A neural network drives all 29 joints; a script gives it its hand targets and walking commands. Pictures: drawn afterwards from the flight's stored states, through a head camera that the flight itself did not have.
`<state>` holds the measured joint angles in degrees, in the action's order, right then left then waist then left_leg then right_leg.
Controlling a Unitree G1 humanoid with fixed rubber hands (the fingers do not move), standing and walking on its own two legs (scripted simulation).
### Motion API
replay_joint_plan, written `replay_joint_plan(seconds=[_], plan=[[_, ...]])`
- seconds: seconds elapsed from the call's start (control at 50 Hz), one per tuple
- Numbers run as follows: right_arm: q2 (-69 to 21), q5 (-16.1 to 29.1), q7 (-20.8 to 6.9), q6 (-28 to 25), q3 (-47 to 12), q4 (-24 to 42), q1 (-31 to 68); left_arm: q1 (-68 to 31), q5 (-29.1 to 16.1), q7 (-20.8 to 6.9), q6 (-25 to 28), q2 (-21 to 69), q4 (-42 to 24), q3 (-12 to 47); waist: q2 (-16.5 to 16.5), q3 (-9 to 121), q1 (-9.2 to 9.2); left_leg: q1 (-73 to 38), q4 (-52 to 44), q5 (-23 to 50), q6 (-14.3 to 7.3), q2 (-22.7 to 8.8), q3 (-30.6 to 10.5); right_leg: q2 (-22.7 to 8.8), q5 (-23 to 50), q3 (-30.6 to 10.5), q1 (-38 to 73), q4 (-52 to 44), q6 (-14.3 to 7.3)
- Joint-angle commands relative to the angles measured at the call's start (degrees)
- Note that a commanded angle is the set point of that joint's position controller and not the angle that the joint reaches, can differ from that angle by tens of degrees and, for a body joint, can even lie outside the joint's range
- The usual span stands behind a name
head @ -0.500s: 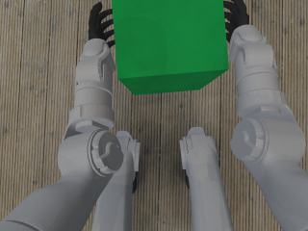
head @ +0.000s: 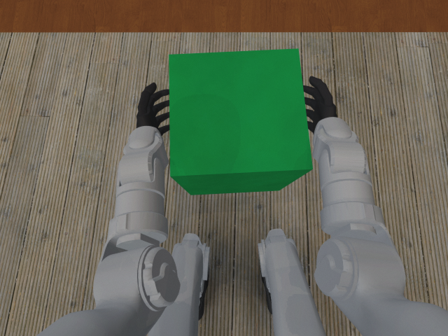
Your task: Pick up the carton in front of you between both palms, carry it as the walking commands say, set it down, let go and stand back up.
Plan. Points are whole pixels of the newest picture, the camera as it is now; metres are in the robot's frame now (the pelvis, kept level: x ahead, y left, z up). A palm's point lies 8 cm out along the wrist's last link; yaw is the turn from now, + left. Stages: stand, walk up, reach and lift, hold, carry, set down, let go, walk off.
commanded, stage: reach and lift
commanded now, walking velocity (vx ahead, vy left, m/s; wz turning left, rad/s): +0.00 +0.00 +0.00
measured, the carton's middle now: (234, 135) +0.47 -0.02 -0.12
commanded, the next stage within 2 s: hold in 1.90 s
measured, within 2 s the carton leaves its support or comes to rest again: neither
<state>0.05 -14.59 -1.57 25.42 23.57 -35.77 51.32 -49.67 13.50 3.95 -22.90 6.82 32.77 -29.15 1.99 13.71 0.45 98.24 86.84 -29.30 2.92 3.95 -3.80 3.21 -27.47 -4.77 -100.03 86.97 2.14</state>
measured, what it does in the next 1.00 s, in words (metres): rises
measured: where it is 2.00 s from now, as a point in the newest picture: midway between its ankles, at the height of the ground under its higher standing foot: (235, 296)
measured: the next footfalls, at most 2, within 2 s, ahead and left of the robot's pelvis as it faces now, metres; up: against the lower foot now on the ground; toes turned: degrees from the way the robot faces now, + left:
none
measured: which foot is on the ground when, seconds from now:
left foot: down 0.00-1.00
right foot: down 0.00-1.00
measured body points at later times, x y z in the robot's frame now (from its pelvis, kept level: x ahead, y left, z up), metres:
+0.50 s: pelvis +0.03 +0.01 +0.13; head +0.14 -0.01 +0.57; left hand +0.41 +0.14 +0.11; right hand +0.41 -0.16 +0.10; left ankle +0.07 +0.14 -0.53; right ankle +0.08 -0.13 -0.53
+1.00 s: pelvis +0.06 +0.01 +0.21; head +0.03 +0.00 +0.65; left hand +0.37 +0.15 +0.22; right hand +0.36 -0.15 +0.22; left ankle +0.07 +0.14 -0.53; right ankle +0.08 -0.13 -0.53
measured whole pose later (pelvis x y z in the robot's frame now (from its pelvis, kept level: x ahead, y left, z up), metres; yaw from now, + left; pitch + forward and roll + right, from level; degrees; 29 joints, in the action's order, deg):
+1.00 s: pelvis +0.06 +0.01 +0.21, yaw -1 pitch -2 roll +0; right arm -8.9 -16.1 -0.7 35.1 15.1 -21.9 15.8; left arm -16.5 16.1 0.0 -33.4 9.1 22.9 -16.1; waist 0.4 3.2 -0.3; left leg 11.0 26.5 -13.7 0.7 1.3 -5.5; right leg 0.8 -12.3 -4.5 -11.9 26.0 1.0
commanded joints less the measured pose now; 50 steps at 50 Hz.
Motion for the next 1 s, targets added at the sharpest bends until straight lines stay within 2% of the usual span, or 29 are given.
replay_joint_plan(seconds=[0.0, 0.1, 0.18, 0.28, 0.4, 0.46, 0.64, 0.78, 0.84, 0.92, 0.98], plan=[[-62.8, 9.9, -12.2, -3.3, -30.4, -1.8, 28.1, -29.7, -9.8, -15.9, 1.3, 59.0, 5.9, 33.9, -5.5, 46.3, -1.26, -27.7, -13.4, 17.1, -1.1, 7.1, 6.3, 5.8, 21.3, 6.3, 42.6, -14.1, 0.1], [-62.7, 8.1, -11.4, -4.3, -29.3, -3.2, 21.4, -24.0, -8.9, -15.9, 2.0, 59.5, 6.1, 34.9, -3.0, 40.1, -1.95, -33.6, -19.8, 15.4, -1.1, 6.7, 5.2, 5.6, 18.7, 4.8, 47.2, -20.2, -0.9], [-64.0, 8.3, -11.5, -4.8, -30.5, -2.1, 18.5, -20.8, -8.5, -15.9, 2.5, 60.2, 5.0, 36.3, -1.7, 37.4, -1.53, -39.0, -24.4, 15.0, -1.3, 6.1, 4.2, 5.3, 17.8, 3.9, 51.5, -24.4, -1.5], [-65.3, 9.6, -11.8, -4.9, -33.8, 1.0, 16.5, -16.9, -8.4, -15.8, 2.5, 60.9, 3.8, 38.0, -1.8, 35.2, -0.67, -46.5, -29.8, 15.2, -1.8, 5.5, 3.1, 4.9, 17.3, 3.3, 57.5, -29.4, -1.6], [-65.5, 9.4, -12.4, -3.1, -35.1, 2.6, 11.6, -11.0, -7.8, -16.1, 0.6, 61.4, 3.8, 38.4, -2.8, 28.1, -0.7, -55.1, -37.5, 13.6, -2.5, 4.4, 1.5, 4.3, 14.8, 2.7, 64.2, -36.6, -1.8], [-65.4, 9.1, -12.5, -2.2, -35.5, 3.4, 8.2, -7.8, -7.8, -16.3, -0.4, 61.7, 3.2, 39.0, -2.9, 24.8, -0.98, -60.5, -41.5, 15.9, -2.5, 3.9, 0.6, 4.1, 16.8, 2.4, 68.2, -40.2, -2.0], [-64.6, 10.3, -12.3, 0.5, -38.4, 8.2, -2.5, 2.8, -9.0, -16.4, -3.4, 60.8, -2.0, 43.6, -1.7, 17.3, -1.13, -76.4, -52.6, 28.6, -2.0, 2.6, -0.7, 3.3, 28.7, 1.2, 83.4, -51.5, -2.0], [-62.6, 11.6, -11.9, 4.9, -41.2, 14.3, -9.5, 11.2, -9.4, -16.5, -7.6, 59.1, -7.1, 45.5, -1.1, 7.6, -0.58, -85.7, -61.3, 31.3, -2.1, 2.0, -0.7, 2.5, 30.4, 1.2, 92.7, -60.6, -1.4], [-61.6, 11.5, -11.9, 7.0, -41.0, 16.1, -10.3, 12.3, -9.4, -17.1, -9.5, 58.3, -8.5, 44.7, -1.4, 2.3, -0.83, -87.7, -63.9, 28.7, -2.0, 1.6, -0.9, 2.5, 27.1, 1.3, 94.1, -63.1, -1.4], [-60.9, 9.5, -12.3, 8.6, -36.6, 13.3, -9.4, 9.6, -8.1, -17.9, -11.0, 56.5, -7.2, 41.5, -1.4, -5.2, -0.9, -86.8, -66.3, 20.1, -2.5, 1.2, -0.4, 2.3, 19.2, 1.7, 93.0, -65.2, -1.9], [-62.0, 9.1, -13.0, 8.4, -35.0, 12.1, -5.2, 4.6, -8.2, -18.6, -10.7, 57.4, -6.7, 40.8, -1.3, -6.1, -1.04, -85.4, -66.4, 14.5, -2.8, 0.9, 0.0, 2.2, 14.8, 2.1, 92.6, -65.0, -2.1]])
